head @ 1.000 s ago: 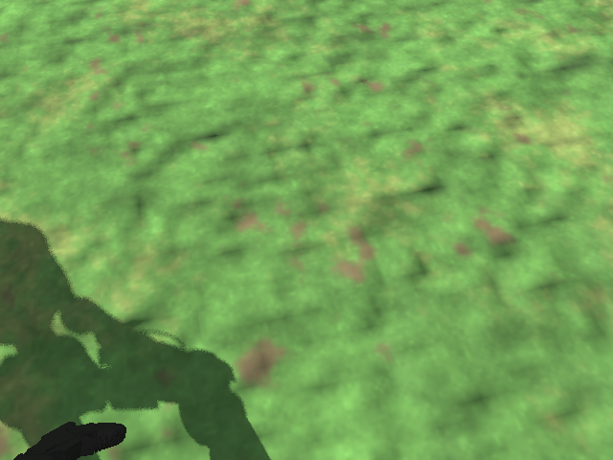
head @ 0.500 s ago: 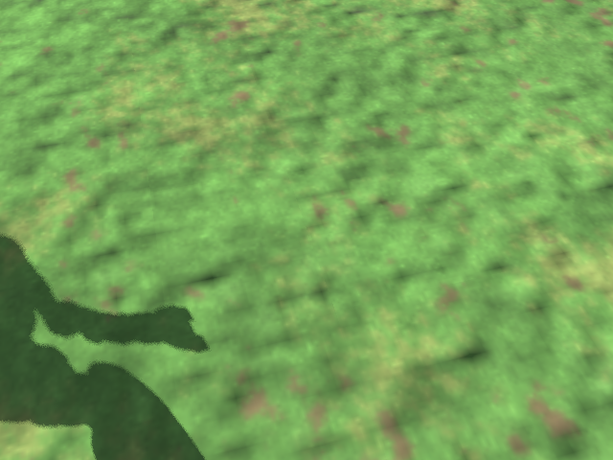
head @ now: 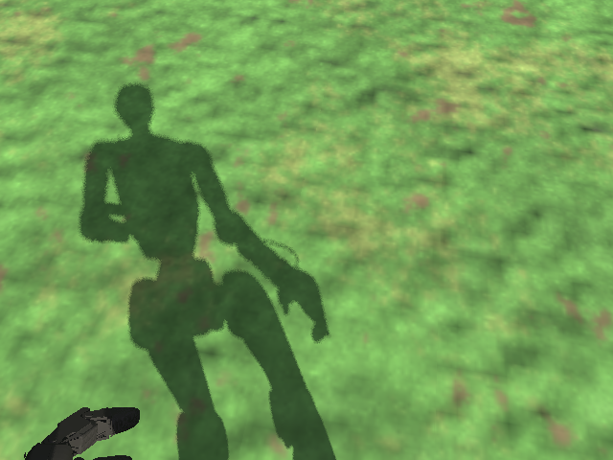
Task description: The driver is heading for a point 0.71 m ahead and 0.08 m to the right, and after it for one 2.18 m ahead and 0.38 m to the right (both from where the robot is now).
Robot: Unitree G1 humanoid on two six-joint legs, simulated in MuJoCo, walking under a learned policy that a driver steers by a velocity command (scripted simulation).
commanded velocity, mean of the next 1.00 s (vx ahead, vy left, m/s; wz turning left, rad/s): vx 0.81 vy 0.00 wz -0.27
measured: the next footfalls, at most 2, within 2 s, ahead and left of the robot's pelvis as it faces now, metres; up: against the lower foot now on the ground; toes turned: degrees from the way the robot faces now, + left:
left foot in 0.34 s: +0.50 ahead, +0.20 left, +0.00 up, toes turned +13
right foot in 0.80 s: +0.93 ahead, +0.01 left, +0.00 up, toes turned -10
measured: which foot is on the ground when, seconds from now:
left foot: up 0.00-0.32, down 0.34-0.80, up 0.82-1.00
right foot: down 0.00-0.34, up 0.36-0.78, down 0.80-1.00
